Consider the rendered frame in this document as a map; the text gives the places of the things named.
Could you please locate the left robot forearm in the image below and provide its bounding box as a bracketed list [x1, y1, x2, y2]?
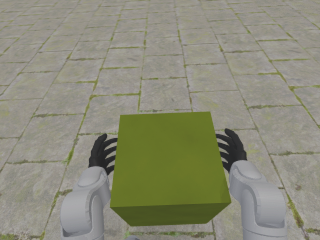
[59, 166, 111, 240]

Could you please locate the right robot hand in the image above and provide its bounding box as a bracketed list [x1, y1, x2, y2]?
[215, 128, 248, 174]

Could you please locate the carton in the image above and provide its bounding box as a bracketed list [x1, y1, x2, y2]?
[110, 111, 232, 227]

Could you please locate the left robot hand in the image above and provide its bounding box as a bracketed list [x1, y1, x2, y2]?
[88, 133, 118, 176]

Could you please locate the right robot forearm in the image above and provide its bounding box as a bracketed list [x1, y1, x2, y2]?
[229, 160, 288, 240]

